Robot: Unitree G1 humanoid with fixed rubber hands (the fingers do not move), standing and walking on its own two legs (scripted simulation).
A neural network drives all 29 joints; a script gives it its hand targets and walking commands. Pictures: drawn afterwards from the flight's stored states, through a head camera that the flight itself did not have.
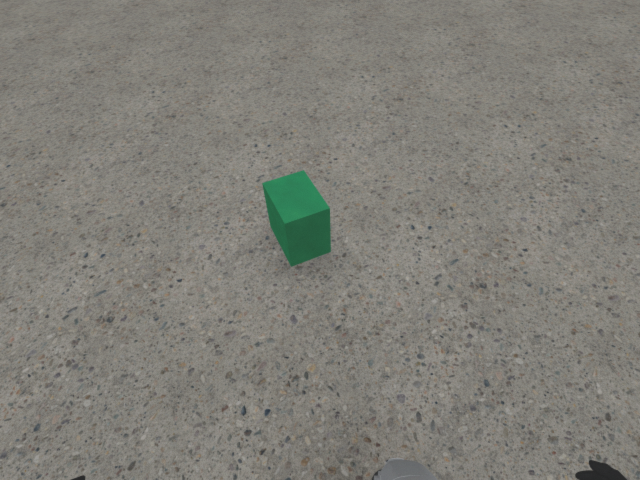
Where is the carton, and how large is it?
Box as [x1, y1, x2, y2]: [262, 170, 330, 266]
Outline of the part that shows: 303,170 262,183 270,225 291,266 330,251 329,208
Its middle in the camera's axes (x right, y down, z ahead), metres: -0.09 -0.09 +1.56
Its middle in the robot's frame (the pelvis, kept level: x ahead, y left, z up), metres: +1.15 +0.04 -0.64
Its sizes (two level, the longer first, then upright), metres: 0.249 0.179 0.254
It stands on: the floor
